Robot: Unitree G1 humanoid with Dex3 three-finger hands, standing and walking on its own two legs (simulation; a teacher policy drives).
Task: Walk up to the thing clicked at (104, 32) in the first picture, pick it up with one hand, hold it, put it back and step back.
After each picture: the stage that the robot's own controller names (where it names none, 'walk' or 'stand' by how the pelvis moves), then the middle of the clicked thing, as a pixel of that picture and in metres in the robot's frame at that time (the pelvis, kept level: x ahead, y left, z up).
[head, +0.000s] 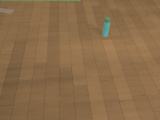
stand; (106, 27) +1.57 -0.27 -0.65
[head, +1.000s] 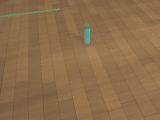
walk; (87, 33) +1.48 +0.08 -0.63
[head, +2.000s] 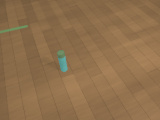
walk; (62, 61) +0.99 +0.27 -0.65
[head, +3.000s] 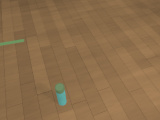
walk; (61, 95) +0.62 +0.22 -0.64
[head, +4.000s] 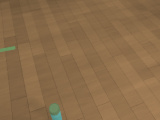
stand; (56, 114) +0.44 +0.20 -0.63
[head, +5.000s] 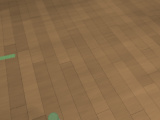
stand; out of the picture +0.41 +0.21 -0.66
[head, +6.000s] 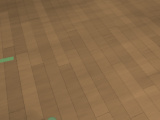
stand; out of the picture +0.38 +0.22 -0.66
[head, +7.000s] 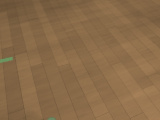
stand; out of the picture +0.38 +0.22 -0.66
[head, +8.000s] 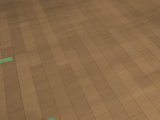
go down; out of the picture +0.38 +0.22 -0.66
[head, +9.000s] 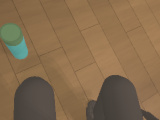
go down; (16, 44) +0.47 +0.24 -0.26
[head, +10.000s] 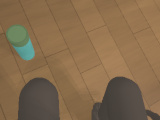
approach; (23, 45) +0.47 +0.24 -0.26
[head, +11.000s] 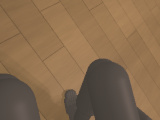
close in; out of the picture +0.46 +0.29 -0.16
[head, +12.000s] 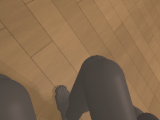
close; out of the picture +0.45 +0.30 -0.16
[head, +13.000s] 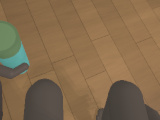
lift; (12, 54) +0.37 +0.24 -0.01
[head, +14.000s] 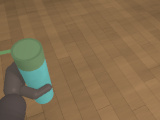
hold; (37, 76) +0.32 +0.16 +0.10
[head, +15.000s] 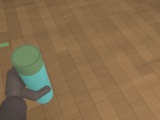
hold; (36, 79) +0.33 +0.16 +0.05
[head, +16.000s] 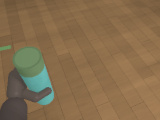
hold; (37, 80) +0.32 +0.16 +0.05
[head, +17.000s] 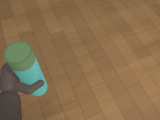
crouch; (30, 73) +0.35 +0.18 +0.00
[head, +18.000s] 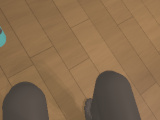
lower; out of the picture +0.49 +0.25 -0.04
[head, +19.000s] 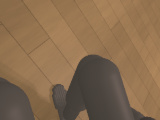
lower; out of the picture +0.46 +0.30 -0.16
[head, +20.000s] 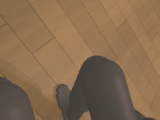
lower; out of the picture +0.45 +0.30 -0.16
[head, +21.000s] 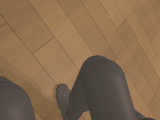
lower; out of the picture +0.45 +0.30 -0.17
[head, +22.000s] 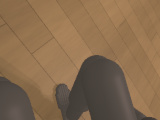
lower; out of the picture +0.44 +0.30 -0.16
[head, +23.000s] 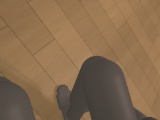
open; out of the picture +0.45 +0.29 -0.17
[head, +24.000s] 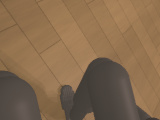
stand; out of the picture +0.45 +0.28 -0.17
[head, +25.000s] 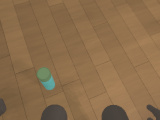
walk; (47, 79) +0.44 +0.20 -0.45
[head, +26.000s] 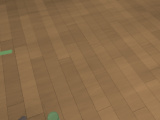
stand; out of the picture +0.40 +0.19 -0.60
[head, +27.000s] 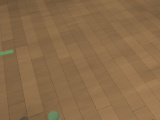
stand; out of the picture +0.41 +0.19 -0.60
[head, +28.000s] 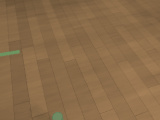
stand; out of the picture +0.40 +0.18 -0.64
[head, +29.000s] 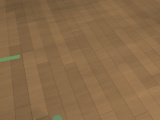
stand; out of the picture +0.41 +0.19 -0.66
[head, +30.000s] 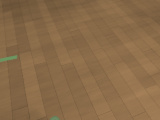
stand; out of the picture +0.39 +0.21 -0.66
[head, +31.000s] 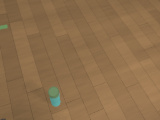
walk; (54, 97) +0.46 +0.16 -0.64
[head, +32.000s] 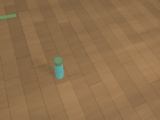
walk; (59, 68) +0.74 +0.20 -0.64
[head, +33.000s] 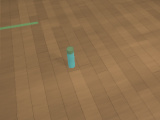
stand; (70, 57) +1.06 +0.21 -0.64
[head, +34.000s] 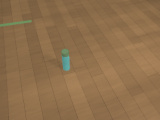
stand; (65, 60) +1.00 +0.19 -0.66
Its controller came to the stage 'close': yes
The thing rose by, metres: 0.70
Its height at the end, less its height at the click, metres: +0.00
